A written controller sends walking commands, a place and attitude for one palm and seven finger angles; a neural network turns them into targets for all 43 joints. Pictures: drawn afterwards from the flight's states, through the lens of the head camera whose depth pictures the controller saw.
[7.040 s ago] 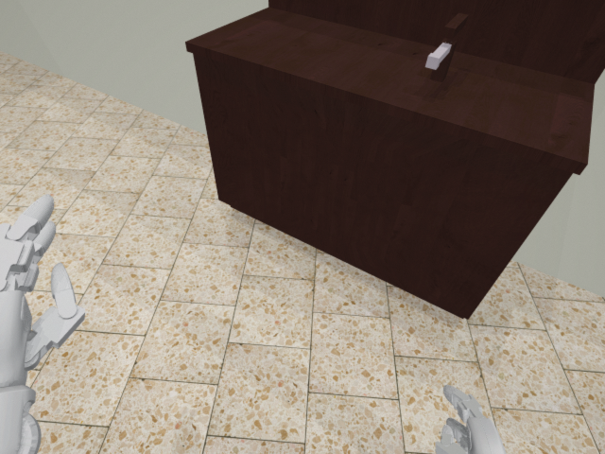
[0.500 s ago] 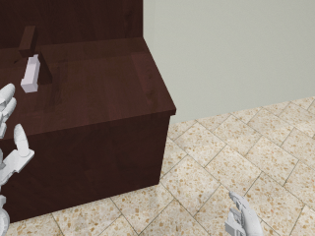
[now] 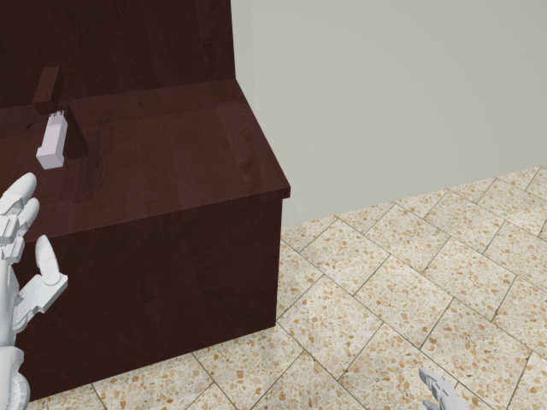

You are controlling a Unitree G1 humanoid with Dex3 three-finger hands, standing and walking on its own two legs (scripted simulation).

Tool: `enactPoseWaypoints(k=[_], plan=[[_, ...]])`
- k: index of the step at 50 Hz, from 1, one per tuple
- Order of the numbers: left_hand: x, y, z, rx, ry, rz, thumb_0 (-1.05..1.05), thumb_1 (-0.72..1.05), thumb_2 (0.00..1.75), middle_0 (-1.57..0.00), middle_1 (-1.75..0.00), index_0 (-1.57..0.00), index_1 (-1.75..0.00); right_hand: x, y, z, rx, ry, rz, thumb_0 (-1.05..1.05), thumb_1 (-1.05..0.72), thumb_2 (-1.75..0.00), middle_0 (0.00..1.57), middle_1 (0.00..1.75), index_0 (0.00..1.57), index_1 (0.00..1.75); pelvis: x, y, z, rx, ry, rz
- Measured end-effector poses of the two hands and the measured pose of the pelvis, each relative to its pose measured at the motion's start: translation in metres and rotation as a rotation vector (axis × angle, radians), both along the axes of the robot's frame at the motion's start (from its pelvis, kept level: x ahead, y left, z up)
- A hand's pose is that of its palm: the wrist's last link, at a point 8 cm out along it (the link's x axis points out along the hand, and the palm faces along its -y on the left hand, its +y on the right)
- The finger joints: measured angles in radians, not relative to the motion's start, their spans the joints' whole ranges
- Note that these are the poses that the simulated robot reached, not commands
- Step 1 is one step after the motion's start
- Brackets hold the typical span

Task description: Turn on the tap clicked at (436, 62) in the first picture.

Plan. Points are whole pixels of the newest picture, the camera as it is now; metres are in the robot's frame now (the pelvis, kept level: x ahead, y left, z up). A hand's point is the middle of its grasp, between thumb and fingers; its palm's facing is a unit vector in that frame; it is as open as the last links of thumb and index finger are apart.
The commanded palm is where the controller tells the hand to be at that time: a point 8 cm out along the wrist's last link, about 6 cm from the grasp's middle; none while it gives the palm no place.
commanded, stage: look again from close up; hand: left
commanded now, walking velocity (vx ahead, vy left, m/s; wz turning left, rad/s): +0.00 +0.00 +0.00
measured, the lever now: (50, 157) +0.46 +0.40 +0.12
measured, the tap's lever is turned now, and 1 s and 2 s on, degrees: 0 0 0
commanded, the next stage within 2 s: shuffle to correct the standing spot in 0.26 s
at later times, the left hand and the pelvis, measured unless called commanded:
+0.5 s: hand (23, 235) +0.27 +0.31 +0.16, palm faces +0.43 -0.84 -0.34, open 7.4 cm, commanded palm +0.20 +0.33 +0.18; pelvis +0.04 +0.05 +0.00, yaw -1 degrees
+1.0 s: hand (66, 205) +0.32 +0.29 +0.16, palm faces +0.38 -0.85 -0.37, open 7.4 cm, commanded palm +0.26 +0.33 +0.18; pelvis +0.10 +0.05 -0.02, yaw -1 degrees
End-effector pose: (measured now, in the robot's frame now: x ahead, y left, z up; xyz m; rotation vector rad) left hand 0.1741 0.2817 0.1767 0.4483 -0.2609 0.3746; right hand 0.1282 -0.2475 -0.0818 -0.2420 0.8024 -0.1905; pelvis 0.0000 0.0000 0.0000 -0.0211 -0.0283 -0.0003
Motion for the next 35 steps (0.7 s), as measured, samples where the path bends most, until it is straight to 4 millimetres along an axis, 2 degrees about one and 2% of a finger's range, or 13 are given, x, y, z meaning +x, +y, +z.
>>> enactPoseWaypoints(k=[2, 4, 7, 9, 14, 18, 22, 24, 30, 35], plan=[[0.006, 0.005, 0.003, 0.055, 0.007, -0.011, 0.01, 0.89, 0.9, -0.21, -0.3, -0.21, -0.3, 0.002, 0.003, 0.001, -0.007, -0.005, 0.019, 0.01, -0.91, -0.9, 0.2, 0.3, 0.2, 0.3, -0.001, 0.001, 0.0, -0.006, 0.002, -0.001], [0.018, 0.024, 0.017, 0.13, -0.051, -0.009, 0.01, 0.88, 0.9, -0.22, -0.3, -0.22, -0.3, 0.004, 0.009, 0.0, -0.008, 0.005, 0.054, 0.01, -0.91, -0.9, 0.2, 0.3, 0.2, 0.3, -0.006, 0.002, -0.001, -0.007, 0.007, -0.005], [0.03, 0.046, 0.024, 0.11, -0.104, 0.024, 0.01, 0.88, 0.9, -0.22, -0.3, -0.22, -0.3, 0.01, 0.02, 0.003, 0.018, -0.022, 0.064, 0.02, -0.91, -0.9, 0.2, 0.3, 0.2, 0.3, -0.008, 0.009, -0.001, -0.002, 0.004, -0.025], [0.033, 0.046, 0.02, 0.071, -0.091, 0.003, 0.01, 0.89, 0.9, -0.21, -0.3, -0.21, -0.3, 0.015, 0.028, 0.008, 0.038, -0.057, 0.058, 0.02, -0.91, -0.9, 0.2, 0.3, 0.2, 0.3, -0.005, 0.017, 0.0, 0.001, 0.006, -0.035], [0.03, 0.026, -0.008, 0.006, 0.035, -0.126, 0.01, 0.89, 0.9, -0.21, -0.3, -0.21, -0.3, 0.029, 0.052, 0.017, 0.057, -0.11, 0.053, 0.01, -0.9, -0.9, 0.2, 0.3, 0.2, 0.3, 0.01, 0.036, 0.003, 0.006, 0.021, -0.046], [0.032, 0.041, -0.018, 0.009, 0.077, -0.114, 0.01, 0.88, 0.9, -0.22, -0.3, -0.22, -0.3, 0.045, 0.07, 0.021, 0.045, -0.1, 0.086, 0.01, -0.9, -0.9, 0.2, 0.3, 0.21, 0.3, 0.022, 0.042, 0.004, 0.008, 0.031, -0.036], [0.043, 0.066, -0.011, 0.011, 0.009, -0.024, 0.01, 0.88, 0.9, -0.22, -0.3, -0.22, -0.3, 0.066, 0.083, 0.023, 0.03, -0.091, 0.15, 0.01, -0.9, -0.9, 0.2, 0.3, 0.21, 0.3, 0.03, 0.046, 0.004, 0.005, 0.037, -0.021], [0.05, 0.071, -0.005, 0.001, -0.038, 0.001, 0.02, 0.88, 0.9, -0.22, -0.3, -0.22, -0.3, 0.077, 0.088, 0.024, 0.028, -0.098, 0.174, 0.01, -0.9, -0.9, 0.2, 0.3, 0.21, 0.3, 0.036, 0.048, 0.004, 0.001, 0.041, -0.018], [0.072, 0.058, 0.002, -0.018, -0.085, -0.051, 0.02, 0.89, 0.9, -0.21, -0.3, -0.21, -0.3, 0.109, 0.091, 0.026, 0.036, -0.144, 0.171, 0.01, -0.9, -0.9, 0.2, 0.3, 0.21, 0.3, 0.057, 0.055, 0.0, -0.004, 0.052, -0.018], [0.089, 0.054, -0.004, 0.014, -0.033, -0.082, 0.01, 0.89, 0.9, -0.21, -0.3, -0.21, -0.3, 0.123, 0.084, 0.021, 0.045, -0.153, 0.121, 0.01, -0.9, -0.9, 0.2, 0.3, 0.21, 0.3, 0.073, 0.055, -0.006, -0.005, 0.053, -0.02]])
